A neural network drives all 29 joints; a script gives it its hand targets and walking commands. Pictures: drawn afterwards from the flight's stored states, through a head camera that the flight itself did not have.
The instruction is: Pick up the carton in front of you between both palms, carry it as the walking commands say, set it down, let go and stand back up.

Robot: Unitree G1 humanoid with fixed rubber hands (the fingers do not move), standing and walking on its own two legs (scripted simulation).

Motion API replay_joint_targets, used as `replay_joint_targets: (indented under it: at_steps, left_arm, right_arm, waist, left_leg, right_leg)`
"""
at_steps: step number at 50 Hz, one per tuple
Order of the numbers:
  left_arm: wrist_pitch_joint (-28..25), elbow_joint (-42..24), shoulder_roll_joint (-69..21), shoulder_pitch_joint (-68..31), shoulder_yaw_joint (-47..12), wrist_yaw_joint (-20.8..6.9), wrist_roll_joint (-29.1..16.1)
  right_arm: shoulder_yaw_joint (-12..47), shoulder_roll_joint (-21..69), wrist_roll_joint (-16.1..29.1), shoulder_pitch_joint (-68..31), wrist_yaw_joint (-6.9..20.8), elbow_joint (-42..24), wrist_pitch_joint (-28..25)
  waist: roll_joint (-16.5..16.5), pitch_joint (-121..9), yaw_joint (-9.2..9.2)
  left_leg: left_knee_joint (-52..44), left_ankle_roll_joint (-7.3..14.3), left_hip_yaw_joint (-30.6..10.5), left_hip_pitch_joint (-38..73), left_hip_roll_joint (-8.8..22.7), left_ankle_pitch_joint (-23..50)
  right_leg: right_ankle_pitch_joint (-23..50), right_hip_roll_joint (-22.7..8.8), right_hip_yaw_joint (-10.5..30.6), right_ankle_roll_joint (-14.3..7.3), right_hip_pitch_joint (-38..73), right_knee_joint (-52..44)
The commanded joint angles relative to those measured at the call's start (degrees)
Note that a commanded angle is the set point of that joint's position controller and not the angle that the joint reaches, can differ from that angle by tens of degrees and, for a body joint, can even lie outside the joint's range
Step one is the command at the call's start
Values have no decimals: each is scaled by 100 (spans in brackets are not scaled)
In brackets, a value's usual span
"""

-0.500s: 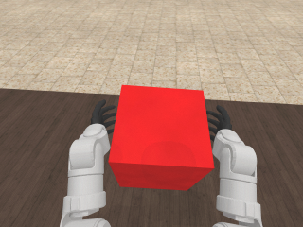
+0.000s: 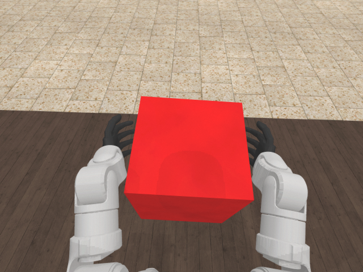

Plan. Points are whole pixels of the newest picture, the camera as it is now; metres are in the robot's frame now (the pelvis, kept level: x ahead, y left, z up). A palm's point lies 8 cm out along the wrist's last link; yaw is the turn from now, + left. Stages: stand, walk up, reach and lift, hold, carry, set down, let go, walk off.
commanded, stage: carry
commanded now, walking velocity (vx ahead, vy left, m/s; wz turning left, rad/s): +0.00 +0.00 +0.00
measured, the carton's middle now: (186, 167) +0.35 +0.00 +0.02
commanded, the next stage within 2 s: none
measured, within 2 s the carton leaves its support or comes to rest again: neither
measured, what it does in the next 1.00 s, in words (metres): stands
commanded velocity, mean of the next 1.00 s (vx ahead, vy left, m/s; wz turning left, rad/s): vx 0.00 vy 0.00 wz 0.00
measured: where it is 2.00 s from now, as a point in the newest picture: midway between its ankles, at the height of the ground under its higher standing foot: outside the picture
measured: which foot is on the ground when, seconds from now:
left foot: down 0.00-1.00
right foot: down 0.00-1.00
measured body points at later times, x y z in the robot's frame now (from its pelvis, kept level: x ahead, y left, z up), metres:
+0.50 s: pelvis +0.06 -0.02 +0.01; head +0.06 -0.03 +0.46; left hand +0.40 +0.13 +0.10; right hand +0.39 -0.19 +0.09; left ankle +0.08 +0.07 -0.72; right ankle -0.04 -0.10 -0.71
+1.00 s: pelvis +0.01 -0.03 +0.01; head -0.02 -0.03 +0.46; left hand +0.34 +0.12 +0.12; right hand +0.34 -0.20 +0.11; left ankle +0.08 +0.07 -0.72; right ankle -0.04 -0.10 -0.71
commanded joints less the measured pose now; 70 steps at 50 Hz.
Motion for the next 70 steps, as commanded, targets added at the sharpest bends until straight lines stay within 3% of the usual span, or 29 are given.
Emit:
replay_joint_targets:
  at_steps: [1,2,3,5,8,11,14,15,16,19,21,22,25,27,30,31,36,38,39,41,46,47,51,56,60,65,66,67,70]
  left_arm:
    - [60,-121,-4257,-2654,-3292,-94,-707]
    - [36,91,-4136,-2619,-3109,-129,-615]
    - [9,-61,-4272,-2722,-3147,-143,-503]
    - [12,38,-4298,-2466,-3123,-156,-502]
    - [-30,-69,-4206,-2844,-3314,-125,-594]
    - [-3,-5,-4200,-2780,-3282,-84,-605]
    - [7,73,-4156,-2852,-3145,-88,-612]
    - [44,448,-4410,-2757,-3092,-116,-614]
    - [-16,-180,-4328,-3251,-3226,-100,-699]
    - [18,158,-4312,-3029,-3214,-107,-568]
    - [-15,381,-4190,-2795,-3037,-80,-387]
    - [-16,165,-4400,-2927,-3164,-88,-418]
    - [-44,279,-4243,-2749,-2944,-44,-378]
    - [-64,34,-4151,-3155,-3066,-37,-426]
    - [-62,5,-4294,-2948,-3073,-61,-436]
    - [-36,-108,-4225,-3205,-3168,-45,-645]
    - [53,416,-4365,-2946,-3070,-81,-541]
    - [57,344,-4418,-3174,-3087,-67,-488]
    - [36,193,-4393,-3436,-3152,-69,-528]
    - [88,349,-4246,-3184,-3083,-8,-392]
    - [94,578,-4205,-3298,-2918,36,-347]
    - [102,585,-4252,-3512,-3055,31,-406]
    - [149,954,-4438,-3332,-2759,0,-408]
    - [109,756,-4428,-3624,-2881,44,-461]
    - [69,517,-4391,-3363,-2863,24,-453]
    - [104,396,-4362,-3186,-2978,-34,-560]
    - [116,448,-4412,-3264,-2997,-36,-466]
    - [91,471,-4354,-3155,-2952,-52,-684]
    - [115,161,-4297,-3424,-3192,-71,-648]
  right_arm:
    - [3592,4053,795,-2963,60,-541,-3]
    - [3525,4011,653,-3046,97,-404,7]
    - [3533,4150,754,-3212,170,-504,-60]
    - [3663,4163,854,-3229,129,-448,-26]
    - [3313,4086,562,-2826,34,-82,-64]
    - [3038,3935,255,-2326,-18,339,-15]
    - [3064,3820,322,-2648,-28,94,13]
    - [3119,4034,306,-2832,-38,213,28]
    - [3032,4079,466,-2682,14,185,-6]
    - [3183,4077,518,-3058,3,89,-57]
    - [3294,4178,501,-3006,-3,206,-28]
    - [3358,4225,610,-3274,26,-116,-82]
    - [3352,4215,547,-3015,-14,81,-35]
    - [3266,4137,547,-2932,2,222,-47]
    - [3357,4219,620,-3152,15,-87,-35]
    - [3172,4109,561,-2839,-6,401,17]
    - [3288,4326,562,-3211,12,160,22]
    - [3127,4229,537,-3304,29,211,63]
    - [3119,4267,517,-3193,50,329,75]
    - [2986,4024,438,-3046,-4,602,128]
    - [3017,4172,388,-3307,-52,564,101]
    - [2921,4086,288,-3130,-63,843,121]
    - [2962,4109,291,-3495,-90,611,101]
    - [2897,4277,484,-3435,-60,705,60]
    - [3289,4511,602,-3654,-55,252,27]
    - [3210,4341,549,-3239,-43,305,88]
    - [3278,4409,597,-3436,-31,280,73]
    - [3353,4336,709,-3537,-14,97,77]
    - [3204,4352,605,-3299,18,335,118]
  waist:
    - [-299,-2821,81]
    - [-502,-2748,108]
    - [-245,-2855,80]
    - [-2,-3154,61]
    - [147,-3242,29]
    - [76,-2690,118]
    - [-76,-2726,165]
    - [-319,-2833,179]
    - [-40,-2739,93]
    - [236,-2803,111]
    - [-431,-2788,74]
    - [-49,-2862,85]
    - [-435,-2776,122]
    - [-143,-2644,45]
    - [183,-2694,77]
    - [306,-2660,135]
    - [-448,-2293,63]
    - [163,-1973,179]
    - [165,-1982,18]
    - [373,-2071,129]
    - [-217,-2100,52]
    - [84,-1972,17]
    - [107,-1614,65]
    - [257,-2224,77]
    - [-255,-2582,68]
    - [-467,-2515,27]
    - [-96,-2617,66]
    - [-334,-2497,199]
    - [-145,-2353,48]
  left_leg:
    - [-17,51,-815,1054,903,1461]
    - [-37,-58,-583,1130,705,1457]
    - [-63,-52,-657,1487,715,2206]
    - [405,142,-888,2214,967,4198]
    - [459,282,-973,2705,1161,5078]
    - [375,-9,-558,1931,772,3526]
    - [326,-51,-564,1781,770,3063]
    - [253,3,-621,1740,809,2902]
    - [182,-3,-679,1930,937,3128]
    - [278,67,-840,2333,1006,3792]
    - [160,36,-821,2073,1024,3557]
    - [135,66,-888,2155,1126,3448]
    - [309,12,-634,1575,892,2539]
    - [181,-110,-546,1539,731,2079]
    - [-178,57,-922,2363,1235,3637]
    - [79,66,-813,2265,1126,3382]
    - [-243,-129,-774,1584,974,1338]
    - [-530,-211,-730,1774,964,311]
    - [-763,-165,-921,1706,1000,433]
    - [-707,-97,-1011,1668,1149,-167]
    - [-669,-131,-987,1358,1088,260]
    - [-759,-187,-1087,1397,1099,133]
    - [-1042,-248,-1071,1280,1037,-506]
    - [-958,-202,-1051,1392,1071,222]
    - [-123,-166,-726,1668,984,2666]
    - [3,-210,-614,1390,895,1608]
    - [45,-214,-549,1380,858,1535]
    - [-4,-293,-477,1196,738,1381]
    - [-134,-318,-540,1251,840,1159]
  right_leg:
    - [3804,-793,793,-307,1528,-1490]
    - [4896,-969,672,-290,1406,-915]
    - [4862,-820,478,-271,1406,-723]
    - [4192,-544,290,40,952,-510]
    - [3110,-418,233,81,499,-872]
    - [4019,-489,234,156,867,-1108]
    - [4876,-694,354,87,1134,-679]
    - [4673,-721,391,-33,1240,-839]
    - [4327,-729,377,-29,1003,-885]
    - [4070,-703,351,79,880,-799]
    - [3875,-683,233,-11,1055,-908]
    - [3472,-653,275,-33,1041,-1052]
    - [5067,-802,366,-113,1493,-978]
    - [5541,-950,282,-249,1572,-883]
    - [2944,-682,211,-191,757,-883]
    - [3140,-701,325,8,826,-1102]
    - [3539,-874,297,-256,996,-1321]
    - [1740,-901,476,-403,372,-1614]
    - [1279,-822,394,-447,430,-1440]
    - [1089,-721,541,-414,417,-1805]
    - [1377,-851,458,-390,600,-1603]
    - [1366,-704,427,-374,531,-1622]
    - [565,-729,503,-410,82,-1788]
    - [1239,-701,373,-328,438,-1444]
    - [3850,-695,173,-208,796,-969]
    - [4890,-904,278,-246,982,-1115]
    - [4979,-926,264,-353,1177,-1039]
    - [5409,-975,331,-225,1184,-901]
    - [4617,-970,287,-285,909,-1063]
